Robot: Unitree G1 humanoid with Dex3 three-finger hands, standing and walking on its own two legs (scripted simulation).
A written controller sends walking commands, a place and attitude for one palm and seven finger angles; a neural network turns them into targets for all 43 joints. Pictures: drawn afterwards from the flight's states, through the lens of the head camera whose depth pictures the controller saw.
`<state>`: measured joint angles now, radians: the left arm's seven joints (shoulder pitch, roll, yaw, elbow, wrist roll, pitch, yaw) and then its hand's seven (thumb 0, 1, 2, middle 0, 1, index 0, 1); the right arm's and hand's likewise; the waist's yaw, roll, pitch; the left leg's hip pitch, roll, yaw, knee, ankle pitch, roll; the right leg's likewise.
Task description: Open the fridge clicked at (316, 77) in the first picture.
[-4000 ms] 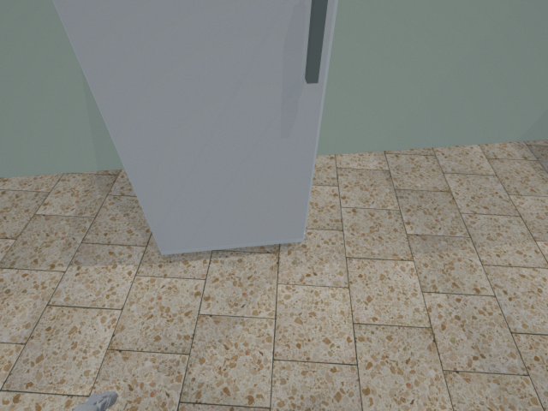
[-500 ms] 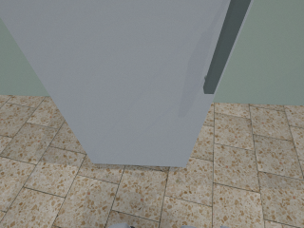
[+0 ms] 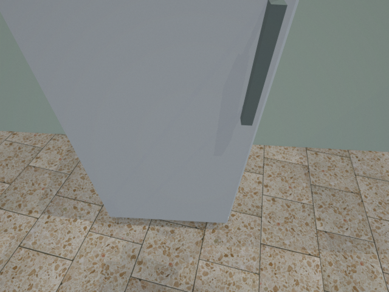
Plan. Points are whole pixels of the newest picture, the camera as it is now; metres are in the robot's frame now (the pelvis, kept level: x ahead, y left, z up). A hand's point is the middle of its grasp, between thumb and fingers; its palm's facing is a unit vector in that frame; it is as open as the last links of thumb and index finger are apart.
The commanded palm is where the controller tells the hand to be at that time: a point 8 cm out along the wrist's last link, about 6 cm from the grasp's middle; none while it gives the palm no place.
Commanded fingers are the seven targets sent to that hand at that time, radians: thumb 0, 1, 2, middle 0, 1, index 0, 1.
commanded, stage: come to a stop and stand still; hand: right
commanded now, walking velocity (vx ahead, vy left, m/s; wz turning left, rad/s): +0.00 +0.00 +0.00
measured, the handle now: (257, 68) +0.54 -0.10 +0.20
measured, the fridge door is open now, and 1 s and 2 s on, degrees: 0 0 0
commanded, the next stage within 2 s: look again from close up in 0.64 s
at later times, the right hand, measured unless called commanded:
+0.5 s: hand out of the picture -0.05 -0.13 -0.18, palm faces +0.04 +0.99 -0.15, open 7.3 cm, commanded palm none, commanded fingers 0.00 -0.90 -0.90 0.20 0.30 0.20 0.30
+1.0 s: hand out of the picture +0.02 -0.17 -0.18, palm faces +0.04 +0.97 -0.22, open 7.3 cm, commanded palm none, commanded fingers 0.00 -0.90 -0.90 0.20 0.30 0.20 0.30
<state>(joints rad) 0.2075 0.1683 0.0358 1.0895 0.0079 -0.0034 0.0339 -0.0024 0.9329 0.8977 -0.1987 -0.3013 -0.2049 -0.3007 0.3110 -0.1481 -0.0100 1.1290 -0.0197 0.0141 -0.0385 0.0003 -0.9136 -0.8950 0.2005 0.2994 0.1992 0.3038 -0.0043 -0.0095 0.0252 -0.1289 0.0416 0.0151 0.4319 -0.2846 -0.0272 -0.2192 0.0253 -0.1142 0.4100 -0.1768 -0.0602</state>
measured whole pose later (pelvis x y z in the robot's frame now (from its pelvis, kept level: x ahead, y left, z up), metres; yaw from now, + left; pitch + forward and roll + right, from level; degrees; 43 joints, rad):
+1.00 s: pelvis +0.00 +0.01 -0.01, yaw -1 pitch -1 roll +0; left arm 0.28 0.17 0.00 1.06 0.02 -0.02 0.02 0.01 0.93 0.90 -0.20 -0.30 -0.20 -0.30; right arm 0.30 -0.16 0.00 1.05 -0.02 -0.03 -0.05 0.00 -0.91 -0.89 0.20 0.30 0.20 0.30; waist 0.01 -0.01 0.00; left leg -0.17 0.03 0.03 0.53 -0.35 -0.01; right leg -0.28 0.01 -0.08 0.54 -0.25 -0.05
